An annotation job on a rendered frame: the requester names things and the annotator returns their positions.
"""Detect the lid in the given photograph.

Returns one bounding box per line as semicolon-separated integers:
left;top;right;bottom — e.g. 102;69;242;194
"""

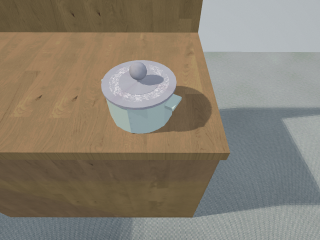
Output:
101;60;177;110

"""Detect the knob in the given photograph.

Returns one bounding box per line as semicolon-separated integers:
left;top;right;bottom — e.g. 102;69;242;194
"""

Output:
129;62;147;80

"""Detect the pot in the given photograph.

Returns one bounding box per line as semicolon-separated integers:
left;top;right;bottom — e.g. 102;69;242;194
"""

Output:
101;80;182;134

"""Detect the table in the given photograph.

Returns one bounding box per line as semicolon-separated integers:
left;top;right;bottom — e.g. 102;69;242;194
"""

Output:
0;0;230;218

